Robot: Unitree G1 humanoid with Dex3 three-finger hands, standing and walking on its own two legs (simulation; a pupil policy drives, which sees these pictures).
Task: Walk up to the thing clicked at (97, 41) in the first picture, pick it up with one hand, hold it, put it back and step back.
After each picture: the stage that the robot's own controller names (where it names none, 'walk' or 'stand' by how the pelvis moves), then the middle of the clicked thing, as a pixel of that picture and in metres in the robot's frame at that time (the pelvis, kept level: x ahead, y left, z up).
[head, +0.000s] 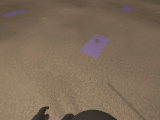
stand; (97, 40) +1.94 -0.15 -0.72
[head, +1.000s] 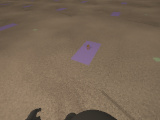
walk; (88, 47) +1.81 +0.20 -0.70
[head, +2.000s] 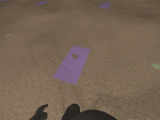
walk; (74, 56) +1.19 +0.42 -0.72
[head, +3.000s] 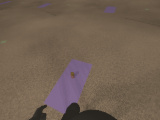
walk; (72, 75) +0.76 +0.35 -0.72
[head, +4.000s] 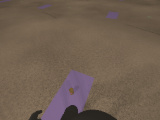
walk; (71, 91) +0.49 +0.27 -0.71
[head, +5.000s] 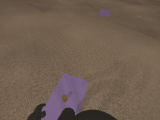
stand; (64, 98) +0.34 +0.25 -0.70
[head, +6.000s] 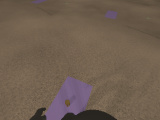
stand; (67, 103) +0.30 +0.22 -0.72
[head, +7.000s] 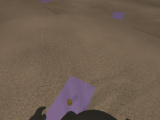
stand; (69, 102) +0.31 +0.21 -0.72
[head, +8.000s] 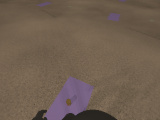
stand; (68, 102) +0.33 +0.22 -0.72
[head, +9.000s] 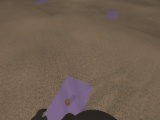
stand; (67, 102) +0.31 +0.23 -0.73
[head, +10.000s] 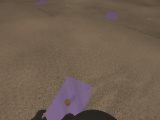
stand; (67, 102) +0.31 +0.23 -0.73
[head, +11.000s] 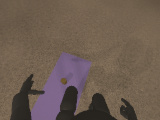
go down; (64, 81) +0.33 +0.25 -0.55
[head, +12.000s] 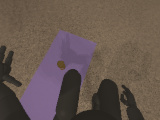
go down; (61, 65) +0.37 +0.30 -0.31
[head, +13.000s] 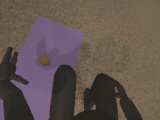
close in; (45, 61) +0.34 +0.33 -0.25
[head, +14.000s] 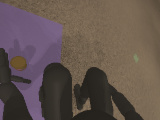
close; (19, 64) +0.31 +0.34 -0.20
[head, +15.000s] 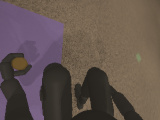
close; (21, 64) +0.30 +0.34 -0.21
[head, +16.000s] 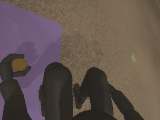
lift; (20, 65) +0.30 +0.34 -0.21
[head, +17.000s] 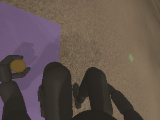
lift; (19, 66) +0.29 +0.34 -0.21
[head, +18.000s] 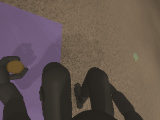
lift; (17, 68) +0.28 +0.35 -0.20
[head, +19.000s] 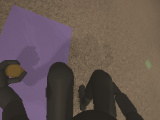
lift; (16, 72) +0.23 +0.38 -0.19
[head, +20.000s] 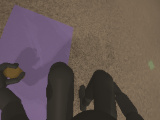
lift; (15, 73) +0.22 +0.39 -0.19
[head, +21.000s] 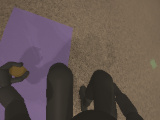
lift; (20, 72) +0.24 +0.38 -0.19
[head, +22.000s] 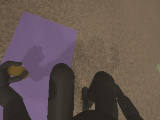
lift; (19, 72) +0.23 +0.40 -0.17
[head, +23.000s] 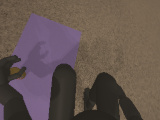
lift; (17, 73) +0.20 +0.44 -0.21
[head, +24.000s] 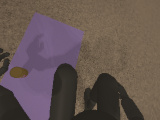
stand; (20, 72) +0.20 +0.44 -0.23
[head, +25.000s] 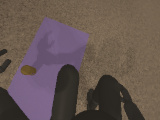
stand; (29, 70) +0.22 +0.44 -0.25
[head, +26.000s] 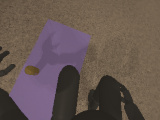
approach; (32, 70) +0.22 +0.43 -0.26
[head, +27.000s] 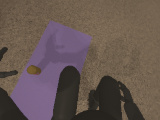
go down; (34, 70) +0.23 +0.43 -0.27
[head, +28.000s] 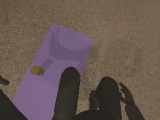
go down; (37, 71) +0.24 +0.43 -0.29
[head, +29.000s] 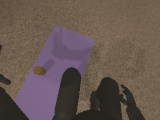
go down; (40, 71) +0.25 +0.42 -0.30
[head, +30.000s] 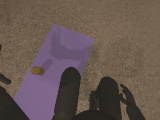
approach; (38, 71) +0.24 +0.42 -0.29
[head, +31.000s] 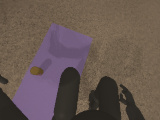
approach; (37, 71) +0.24 +0.42 -0.29
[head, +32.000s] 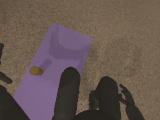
approach; (37, 71) +0.23 +0.42 -0.29
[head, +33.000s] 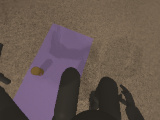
approach; (38, 71) +0.23 +0.42 -0.29
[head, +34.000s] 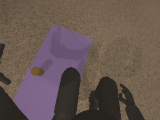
approach; (38, 71) +0.24 +0.42 -0.30
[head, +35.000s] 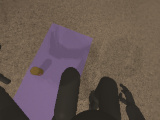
approach; (37, 71) +0.24 +0.42 -0.29
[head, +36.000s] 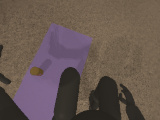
approach; (37, 71) +0.23 +0.42 -0.29
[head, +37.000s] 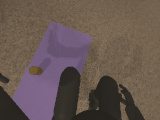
approach; (36, 70) +0.23 +0.43 -0.29
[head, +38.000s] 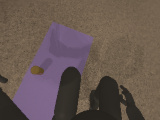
approach; (37, 70) +0.24 +0.42 -0.29
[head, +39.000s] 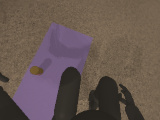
approach; (37, 70) +0.24 +0.43 -0.29
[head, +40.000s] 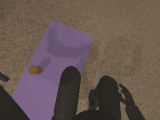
approach; (36, 70) +0.23 +0.43 -0.29
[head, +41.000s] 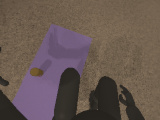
approach; (37, 72) +0.23 +0.42 -0.29
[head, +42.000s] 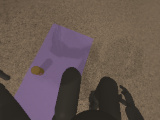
approach; (38, 70) +0.24 +0.42 -0.29
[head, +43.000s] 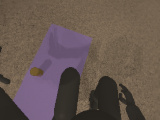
approach; (37, 72) +0.24 +0.43 -0.29
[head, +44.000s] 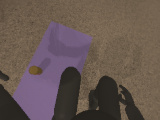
approach; (36, 70) +0.23 +0.43 -0.29
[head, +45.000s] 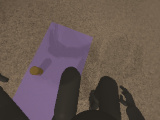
approach; (37, 71) +0.23 +0.42 -0.29
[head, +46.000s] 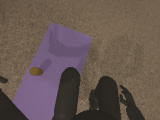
approach; (37, 71) +0.23 +0.43 -0.29
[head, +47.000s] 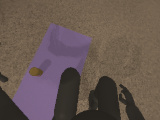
approach; (36, 72) +0.23 +0.42 -0.29
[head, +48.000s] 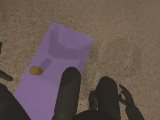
approach; (36, 71) +0.23 +0.42 -0.29
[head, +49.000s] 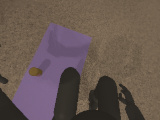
approach; (36, 72) +0.23 +0.43 -0.29
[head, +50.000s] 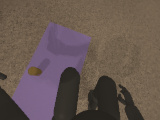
approach; (35, 71) +0.23 +0.42 -0.29
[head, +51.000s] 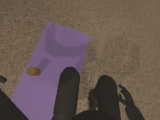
approach; (34, 71) +0.23 +0.43 -0.28
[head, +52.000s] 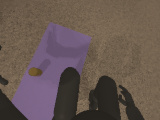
approach; (35, 72) +0.23 +0.42 -0.29
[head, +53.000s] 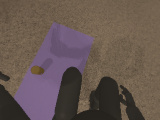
approach; (38, 70) +0.24 +0.42 -0.29
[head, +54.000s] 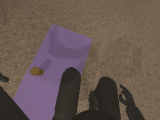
approach; (37, 71) +0.24 +0.42 -0.29
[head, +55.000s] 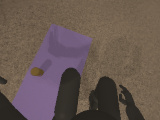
go down; (37, 72) +0.23 +0.42 -0.30
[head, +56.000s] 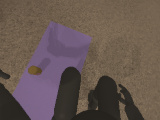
approach; (35, 70) +0.24 +0.43 -0.29
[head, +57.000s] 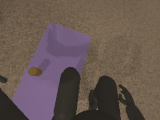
approach; (35, 71) +0.23 +0.43 -0.29
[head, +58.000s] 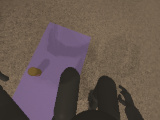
approach; (35, 72) +0.23 +0.43 -0.29
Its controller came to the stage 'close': yes
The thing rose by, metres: 0.05
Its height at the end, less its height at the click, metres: +0.00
